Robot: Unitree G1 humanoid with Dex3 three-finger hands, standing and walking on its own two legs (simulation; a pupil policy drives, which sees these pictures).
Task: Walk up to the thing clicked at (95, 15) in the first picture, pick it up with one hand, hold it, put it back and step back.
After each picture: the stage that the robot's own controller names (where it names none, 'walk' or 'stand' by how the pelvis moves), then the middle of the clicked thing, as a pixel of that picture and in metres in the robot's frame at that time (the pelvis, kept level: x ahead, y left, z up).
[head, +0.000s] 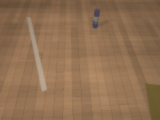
stand; (96, 19) +1.78 -0.19 -0.65
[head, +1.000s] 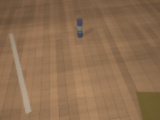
walk; (79, 28) +1.65 +0.14 -0.64
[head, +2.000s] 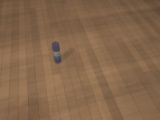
walk; (56, 53) +1.09 +0.29 -0.64
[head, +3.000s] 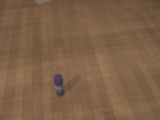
walk; (59, 86) +0.68 +0.21 -0.65
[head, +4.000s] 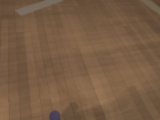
walk; out of the picture +0.41 +0.10 -0.64
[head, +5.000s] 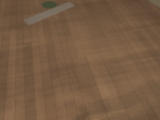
stand; out of the picture +0.31 +0.13 -0.64
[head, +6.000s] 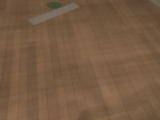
stand; out of the picture +0.32 +0.12 -0.66
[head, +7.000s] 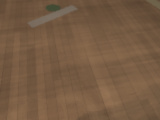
stand; out of the picture +0.33 +0.13 -0.66
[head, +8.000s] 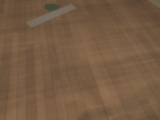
stand; out of the picture +0.31 +0.14 -0.66
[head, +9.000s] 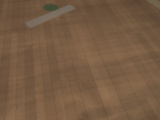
stand; out of the picture +0.31 +0.14 -0.66
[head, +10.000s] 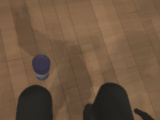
go down; (41, 69) +0.41 +0.12 -0.32
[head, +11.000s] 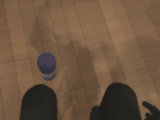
go down; (47, 69) +0.41 +0.12 -0.29
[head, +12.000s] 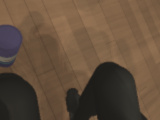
close in; (6, 50) +0.42 +0.15 -0.17
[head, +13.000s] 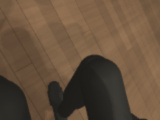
close; out of the picture +0.44 +0.17 -0.17
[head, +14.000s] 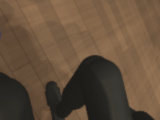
lift; out of the picture +0.41 +0.18 -0.17
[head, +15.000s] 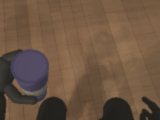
lift; (34, 82) +0.31 +0.15 +0.02
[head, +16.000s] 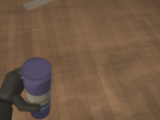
hold; (38, 93) +0.29 +0.14 +0.04
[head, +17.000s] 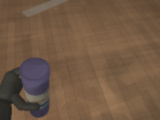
hold; (37, 92) +0.29 +0.14 +0.04
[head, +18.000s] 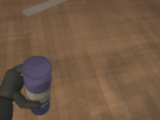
crouch; (39, 90) +0.30 +0.14 +0.05
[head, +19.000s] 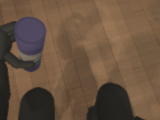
crouch; (30, 50) +0.42 +0.13 -0.05
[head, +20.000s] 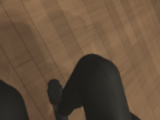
lower; out of the picture +0.46 +0.20 -0.17
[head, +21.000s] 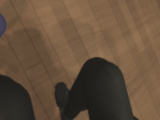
lower; out of the picture +0.43 +0.18 -0.16
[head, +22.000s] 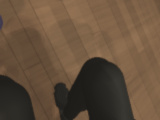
lower; out of the picture +0.44 +0.19 -0.16
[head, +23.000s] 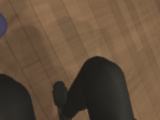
lower; out of the picture +0.43 +0.18 -0.17
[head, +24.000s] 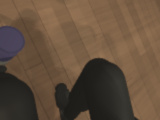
loosen; out of the picture +0.39 +0.15 -0.17
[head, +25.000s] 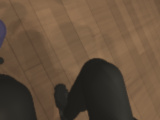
withdraw; out of the picture +0.42 +0.17 -0.18
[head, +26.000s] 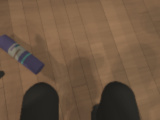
walk; (20, 54) +0.50 +0.27 -0.37
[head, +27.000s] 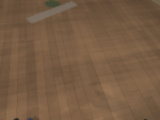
stand; out of the picture +0.39 +0.27 -0.68
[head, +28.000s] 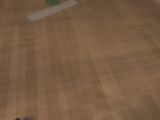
stand; out of the picture +0.38 +0.30 -0.69
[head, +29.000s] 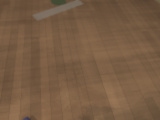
stand; out of the picture +0.37 +0.30 -0.71
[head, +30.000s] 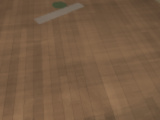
walk; out of the picture +0.36 +0.33 -0.74
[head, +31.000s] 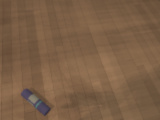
walk; (35, 101) +0.48 +0.29 -0.73
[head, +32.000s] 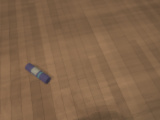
walk; (37, 73) +0.76 +0.42 -0.71
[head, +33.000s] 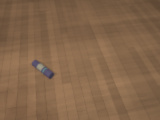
stand; (42, 69) +0.96 +0.37 -0.73
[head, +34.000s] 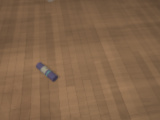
stand; (46, 71) +0.95 +0.35 -0.75
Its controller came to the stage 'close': yes
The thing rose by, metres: 0.70
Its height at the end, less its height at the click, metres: -0.09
